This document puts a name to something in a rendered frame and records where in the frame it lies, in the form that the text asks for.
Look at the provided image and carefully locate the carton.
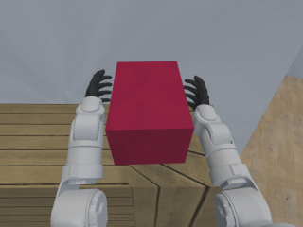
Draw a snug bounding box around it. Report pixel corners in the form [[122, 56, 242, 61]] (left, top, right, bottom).
[[105, 61, 194, 166]]

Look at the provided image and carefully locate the robot left upper arm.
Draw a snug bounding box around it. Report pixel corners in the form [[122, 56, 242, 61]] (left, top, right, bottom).
[[51, 188, 108, 227]]

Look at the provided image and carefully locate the pedestal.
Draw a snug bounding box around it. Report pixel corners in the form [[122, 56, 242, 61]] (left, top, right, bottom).
[[0, 103, 237, 227]]

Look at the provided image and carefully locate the left robot forearm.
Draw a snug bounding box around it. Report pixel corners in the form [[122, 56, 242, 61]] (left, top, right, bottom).
[[50, 96, 105, 225]]

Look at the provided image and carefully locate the robot right upper arm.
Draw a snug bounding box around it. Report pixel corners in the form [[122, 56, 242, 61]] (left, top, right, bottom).
[[213, 187, 296, 227]]

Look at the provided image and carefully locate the left robot hand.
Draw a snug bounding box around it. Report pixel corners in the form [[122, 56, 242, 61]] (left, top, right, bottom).
[[85, 69, 113, 103]]

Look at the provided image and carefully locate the right robot hand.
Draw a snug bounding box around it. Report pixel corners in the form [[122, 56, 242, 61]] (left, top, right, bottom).
[[183, 75, 210, 111]]

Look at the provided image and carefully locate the right robot forearm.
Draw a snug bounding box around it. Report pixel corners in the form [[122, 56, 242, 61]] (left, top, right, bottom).
[[192, 104, 272, 219]]

